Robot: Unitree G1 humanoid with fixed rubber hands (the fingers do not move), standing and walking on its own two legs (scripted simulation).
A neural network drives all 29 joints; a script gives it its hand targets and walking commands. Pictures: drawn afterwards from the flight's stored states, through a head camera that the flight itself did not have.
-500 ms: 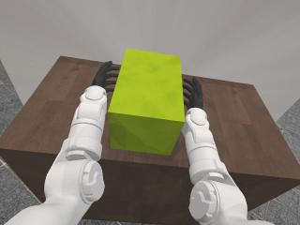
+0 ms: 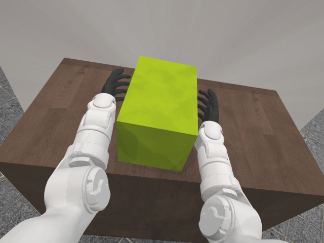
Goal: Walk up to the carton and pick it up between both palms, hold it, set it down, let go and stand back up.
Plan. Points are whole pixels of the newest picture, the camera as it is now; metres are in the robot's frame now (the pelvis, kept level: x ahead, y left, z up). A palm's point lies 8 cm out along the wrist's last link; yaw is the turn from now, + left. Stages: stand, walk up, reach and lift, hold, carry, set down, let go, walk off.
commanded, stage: set down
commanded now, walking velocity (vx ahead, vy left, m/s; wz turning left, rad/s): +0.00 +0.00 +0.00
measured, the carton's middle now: (159, 110) +0.44 -0.01 +0.09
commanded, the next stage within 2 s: none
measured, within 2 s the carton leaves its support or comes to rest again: rests again in 0.76 s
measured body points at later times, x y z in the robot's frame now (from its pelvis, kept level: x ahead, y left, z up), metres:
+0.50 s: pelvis +0.03 +0.01 +0.00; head +0.06 +0.06 +0.45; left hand +0.48 +0.13 +0.11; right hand +0.43 -0.13 +0.10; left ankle -0.02 +0.12 -0.75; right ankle -0.02 -0.12 -0.74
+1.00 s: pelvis +0.04 +0.02 +0.00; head +0.11 +0.06 +0.45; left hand +0.51 +0.13 +0.08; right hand +0.45 -0.13 +0.07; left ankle -0.02 +0.12 -0.75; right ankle -0.02 -0.12 -0.74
